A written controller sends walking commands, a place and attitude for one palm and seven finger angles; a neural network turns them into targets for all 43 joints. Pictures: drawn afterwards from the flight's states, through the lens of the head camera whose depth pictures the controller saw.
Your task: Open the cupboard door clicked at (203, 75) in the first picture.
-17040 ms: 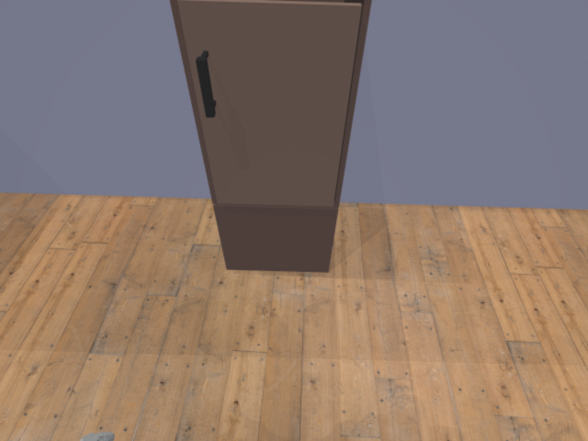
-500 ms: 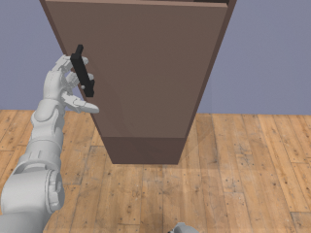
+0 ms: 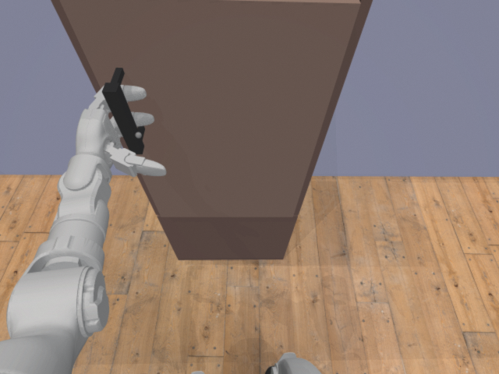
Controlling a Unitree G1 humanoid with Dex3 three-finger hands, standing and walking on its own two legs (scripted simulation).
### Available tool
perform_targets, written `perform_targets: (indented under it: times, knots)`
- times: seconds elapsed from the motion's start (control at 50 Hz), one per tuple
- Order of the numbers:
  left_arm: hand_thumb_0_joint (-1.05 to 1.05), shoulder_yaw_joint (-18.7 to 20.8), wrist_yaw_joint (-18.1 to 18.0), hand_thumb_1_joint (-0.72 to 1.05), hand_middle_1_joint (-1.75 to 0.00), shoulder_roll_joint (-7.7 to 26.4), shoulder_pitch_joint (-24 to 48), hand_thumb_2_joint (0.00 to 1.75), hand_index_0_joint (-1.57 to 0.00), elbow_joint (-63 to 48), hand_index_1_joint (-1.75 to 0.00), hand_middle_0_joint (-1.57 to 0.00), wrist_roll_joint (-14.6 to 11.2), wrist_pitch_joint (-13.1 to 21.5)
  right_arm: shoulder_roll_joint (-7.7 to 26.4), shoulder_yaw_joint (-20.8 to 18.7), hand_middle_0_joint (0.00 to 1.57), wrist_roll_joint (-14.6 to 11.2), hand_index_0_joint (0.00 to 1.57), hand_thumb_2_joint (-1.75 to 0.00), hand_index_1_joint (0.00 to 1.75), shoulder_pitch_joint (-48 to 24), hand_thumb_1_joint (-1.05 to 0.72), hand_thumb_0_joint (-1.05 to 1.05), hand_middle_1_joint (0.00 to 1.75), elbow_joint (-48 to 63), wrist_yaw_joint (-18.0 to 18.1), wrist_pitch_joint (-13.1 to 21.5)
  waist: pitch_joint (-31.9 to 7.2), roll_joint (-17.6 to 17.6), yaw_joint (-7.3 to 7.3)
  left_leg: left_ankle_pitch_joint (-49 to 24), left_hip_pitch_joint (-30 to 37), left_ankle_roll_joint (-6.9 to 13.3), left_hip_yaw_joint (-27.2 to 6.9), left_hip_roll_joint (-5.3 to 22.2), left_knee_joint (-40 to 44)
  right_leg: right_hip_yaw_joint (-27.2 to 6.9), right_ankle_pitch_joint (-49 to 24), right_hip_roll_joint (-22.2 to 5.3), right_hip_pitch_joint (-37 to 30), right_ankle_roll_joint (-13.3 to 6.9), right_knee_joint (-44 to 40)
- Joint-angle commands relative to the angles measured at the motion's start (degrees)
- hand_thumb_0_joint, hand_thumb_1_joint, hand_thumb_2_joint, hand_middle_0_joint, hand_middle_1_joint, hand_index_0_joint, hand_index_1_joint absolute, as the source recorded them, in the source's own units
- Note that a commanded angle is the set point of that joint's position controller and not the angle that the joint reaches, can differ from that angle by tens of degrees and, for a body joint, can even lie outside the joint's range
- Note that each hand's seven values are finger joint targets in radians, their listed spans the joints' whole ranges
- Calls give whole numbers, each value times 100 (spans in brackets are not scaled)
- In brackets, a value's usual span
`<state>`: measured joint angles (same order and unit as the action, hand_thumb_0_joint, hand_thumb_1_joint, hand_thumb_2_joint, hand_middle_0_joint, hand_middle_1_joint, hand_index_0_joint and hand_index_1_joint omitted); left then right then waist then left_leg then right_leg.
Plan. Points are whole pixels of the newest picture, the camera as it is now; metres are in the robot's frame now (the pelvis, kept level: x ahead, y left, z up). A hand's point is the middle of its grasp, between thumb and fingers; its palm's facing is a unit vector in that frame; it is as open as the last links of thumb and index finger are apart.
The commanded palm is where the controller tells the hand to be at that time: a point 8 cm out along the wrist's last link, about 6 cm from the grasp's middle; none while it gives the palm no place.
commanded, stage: slide the fingers in behind the handle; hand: left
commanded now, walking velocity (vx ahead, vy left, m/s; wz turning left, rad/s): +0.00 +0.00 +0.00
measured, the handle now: (128, 113) +0.52 +0.18 +0.10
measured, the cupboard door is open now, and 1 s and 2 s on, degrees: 0 0 38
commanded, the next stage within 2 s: close the thumb around the handle in 0.20 s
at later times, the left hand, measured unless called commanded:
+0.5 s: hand (140, 135) +0.47 +0.16 +0.10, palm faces -0.04 -1.00 -0.01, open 12.9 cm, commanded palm +0.44 +0.21 +0.10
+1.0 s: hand (139, 135) +0.47 +0.16 +0.10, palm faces -0.04 -1.00 -0.01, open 5.4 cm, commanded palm +0.44 +0.21 +0.10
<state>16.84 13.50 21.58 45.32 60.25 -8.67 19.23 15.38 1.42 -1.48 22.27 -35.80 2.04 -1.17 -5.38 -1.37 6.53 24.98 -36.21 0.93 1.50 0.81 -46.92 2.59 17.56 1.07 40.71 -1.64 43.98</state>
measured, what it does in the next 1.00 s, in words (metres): stands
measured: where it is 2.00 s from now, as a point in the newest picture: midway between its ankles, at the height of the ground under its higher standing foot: outside the picture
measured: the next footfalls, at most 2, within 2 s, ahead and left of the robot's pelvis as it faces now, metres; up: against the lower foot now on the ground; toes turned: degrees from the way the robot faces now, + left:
none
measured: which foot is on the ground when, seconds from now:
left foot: down 0.00-1.00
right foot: down 0.00-1.00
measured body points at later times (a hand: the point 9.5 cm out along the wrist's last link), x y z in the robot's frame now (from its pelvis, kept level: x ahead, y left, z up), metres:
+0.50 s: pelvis +0.01 +0.00 +0.00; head +0.08 +0.00 +0.44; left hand +0.47 +0.21 +0.11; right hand +0.06 -0.26 -0.12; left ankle -0.03 +0.11 -0.70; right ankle +0.03 -0.10 -0.70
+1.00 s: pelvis +0.01 +0.00 +0.00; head +0.08 +0.00 +0.45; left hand +0.47 +0.21 +0.11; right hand +0.05 -0.26 -0.12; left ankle -0.03 +0.11 -0.70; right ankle +0.03 -0.10 -0.70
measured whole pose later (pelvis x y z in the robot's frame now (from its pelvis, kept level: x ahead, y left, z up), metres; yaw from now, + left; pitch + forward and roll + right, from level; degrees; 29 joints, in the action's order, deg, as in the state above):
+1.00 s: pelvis +0.01 +0.00 +0.00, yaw +0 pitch +14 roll -1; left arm 15.2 12.2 19.8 43.8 58.6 -9.0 18.9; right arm 15.2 1.0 -1.2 21.3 -36.2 1.8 -1.3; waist -5.7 -1.6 5.6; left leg 25.2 -34.8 1.0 1.4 0.5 -46.0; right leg 2.6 18.1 0.9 39.4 -1.5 43.5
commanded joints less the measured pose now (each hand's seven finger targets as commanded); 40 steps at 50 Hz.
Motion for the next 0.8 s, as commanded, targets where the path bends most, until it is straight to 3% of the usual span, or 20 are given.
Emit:
perform_targets:
  times: [0.0,0.04,0.1,0.14,0.16,0.2,0.22,0.26,0.28,0.32,0.36,0.4,0.42,0.5,0.56,0.62,0.68,0.7,0.76,0.78]
  knots:
    - [0,66,33,-50,-120,1109,2526,30,-30,-1262,-120,-30,-105,367,878,-302,20,18,20,-90,30,509,-90,0,30,462,44,177,-2230,-126,21,-1808,588,24,-173,-105,579,-191,-1808,50,-1782,30,-335]
    - [0,175,27,-50,-120,1210,2492,30,-30,-1323,-120,-30,-135,371,891,-318,20,26,20,-90,30,538,-90,0,30,469,50,177,-2335,-32,-3,-1912,568,45,-165,-121,566,-207,-1961,54,-1958,29,-323]
    - [0,86,34,-50,-120,1126,2481,30,-30,-1207,-120,-30,-103,342,871,-301,20,13,20,-90,30,497,-90,0,30,442,50,155,-2068,-14,34,-1753,496,36,-157,-110,599,-195,-1839,46,-1815,37,-362]
    - [0,169,8,-50,-120,1250,2599,30,-30,-1278,-120,-30,-101,369,887,-304,20,17,20,-90,30,516,-90,0,30,444,64,153,-2103,-23,38,-1810,512,49,-166,-117,595,-200,-1860,43,-1846,27,-350]
    - [0,174,5,-50,-120,1268,2543,30,-30,-1294,-120,-30,-68,378,881,-312,20,17,20,-90,30,486,-90,0,30,457,59,152,-2173,-223,1,-1827,577,25,-160,-116,590,-208,-1845,33,-1789,29,-334]
    - [0,-53,8,-50,-120,948,2590,30,-30,-1362,-120,-30,-90,378,847,-311,20,26,20,-90,30,475,-90,0,30,457,36,166,-2216,-176,57,-1896,723,18,-180,-105,574,-180,-1853,45,-1700,34,-336]
    - [0,76,-7,-50,-120,1097,2498,30,-30,-1344,-120,-30,-87,383,874,-324,20,24,20,-90,30,490,-90,0,30,455,41,161,-2213,-80,-1,-1944,695,11,-202,-95,578,-171,-1873,44,-1734,23,-326]
    - [0,114,-13,-50,-120,1134,2431,30,-30,-1388,-120,-30,-97,387,871,-312,20,25,20,-90,30,480,-90,0,30,474,38,160,-2318,-223,-38,-2044,735,1,-185,-104,572,-173,-1960,42,-1794,19,-295]
    - [0,-24,-5,-50,-120,1014,2558,30,-30,-1375,-120,-30,-80,385,859,-303,20,22,20,-90,30,459,-90,0,30,463,37,154,-2208,-242,22,-1994,727,-6,-207,-103,580,-164,-1891,38,-1695,18,-304]
    - [0,-38,-33,-39,-121,961,2552,35,-31,-1278,-121,-31,-70,361,870,-320,20,25,20,-90,30,466,-90,0,30,445,38,153,-2127,-32,37,-1892,682,5,-215,-95,587,-156,-1817,47,-1678,24,-325]
    - [0,-76,-70,-28,-122,919,2691,40,-32,-1376,-122,-32,-74,384,863,-310,20,27,20,-90,30,452,-90,0,30,443,41,164,-2168,-247,49,-1959,805,-12,-239,-98,575,-145,-1788,42,-1551,16,-303]
    - [0,-13,-111,-16,-124,992,2643,44,-32,-1367,-124,-32,-47,401,869,-324,20,38,20,-90,30,477,-90,0,30,433,30,165,-2222,-131,29,-2006,794,-10,-241,-95,574,-145,-1841,46,-1638,17,-295]
    - [0,-47,-110,-11,-124,929,2591,47,-33,-1432,-124,-33,-46,412,857,-323,20,39,20,-90,30,457,-90,0,30,448,18,167,-2270,-252,1,-2071,848,-17,-227,-99,571,-153,-1887,41,-1638,12,-298]
    - [0,-5,-85,12,-127,972,2549,56,-34,-1499,-127,-34,-82,418,859,-325,20,40,20,-90,30,466,-90,0,30,445,11,156,-2370,-30,-8,-2204,800,-5,-215,-98,564,-160,-2101,48,-1856,29,-281]
    - [0,-105,-74,28,-128,834,2368,64,-36,-1738,-128,-36,-67,448,830,-338,20,39,20,-90,30,444,-90,0,30,476,-4,157,-2531,-374,-75,-2623,1107,-43,-242,-81,534,-128,-2244,54,-1775,-1,-237]
    - [0,-59,-83,45,-130,873,2395,71,-37,-1572,-130,-37,-116,394,853,-332,20,28,20,-90,30,419,-90,0,30,455,2,142,-2138,67,-7,-2126,754,-4,-198,-87,606,-140,-2054,57,-1823,27,-338]
    - [0,-94,-91,62,-132,888,2512,78,-38,-1441,-132,-38,-58,391,843,-315,20,20,20,-90,30,403,-90,0,30,425,28,143,-2055,-220,10,-1986,790,-10,-214,-101,622,-152,-1886,44,-1661,3,-331]
    - [0,-187,-84,68,-133,767,2561,80,-38,-1466,-133,-38,-64,389,833,-315,20,29,20,-90,30,415,-90,0,30,425,22,151,-2090,-165,41,-1985,825,-7,-220,-99,618,-140,-1871,44,-1642,12,-339]
    - [0,-3,-85,84,-134,980,2470,88,-40,-1521,-134,-40,-59,421,850,-330,20,43,20,-90,30,449,-90,0,30,412,28,161,-2369,-265,-57,-2263,930,-28,-233,-101,575,-145,-2055,38,-1762,-2,-272]
    - [0,-67,-82,90,-135,876,2445,90,-40,-1478,-135,-40,-75,402,837,-325,20,41,20,-90,30,438,-90,0,30,415,21,160,-2307,-161,-14,-2229,899,-17,-214,-101,579,-147,-2061,42,-1761,16,-302]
